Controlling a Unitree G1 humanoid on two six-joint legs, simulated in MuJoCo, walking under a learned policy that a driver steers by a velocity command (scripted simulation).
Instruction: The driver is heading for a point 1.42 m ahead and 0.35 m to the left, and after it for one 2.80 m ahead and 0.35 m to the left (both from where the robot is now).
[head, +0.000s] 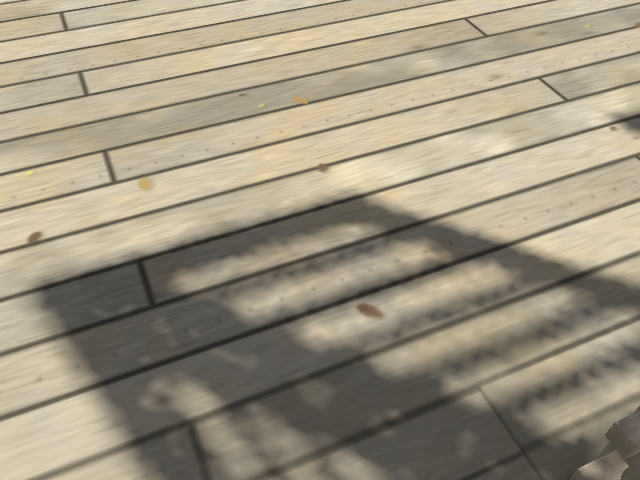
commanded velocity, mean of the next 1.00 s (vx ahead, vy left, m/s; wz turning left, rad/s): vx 0.31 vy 0.00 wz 0.00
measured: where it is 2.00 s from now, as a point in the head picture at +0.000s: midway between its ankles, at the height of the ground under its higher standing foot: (308, 310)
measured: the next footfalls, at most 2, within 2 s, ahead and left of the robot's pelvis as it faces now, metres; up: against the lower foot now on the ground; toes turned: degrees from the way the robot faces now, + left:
left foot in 0.82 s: +0.28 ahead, +0.15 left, +0.17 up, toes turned +4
right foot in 1.40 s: +0.69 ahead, -0.05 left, +0.17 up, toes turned -1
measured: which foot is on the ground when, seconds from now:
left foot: down 0.00-0.36, up 0.38-0.80, down 0.82-1.00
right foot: down 0.00-0.84, up 0.86-1.00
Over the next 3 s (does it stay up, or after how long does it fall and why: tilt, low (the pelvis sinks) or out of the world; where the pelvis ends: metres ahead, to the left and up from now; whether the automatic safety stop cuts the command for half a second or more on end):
stays up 1.37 0.17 0.15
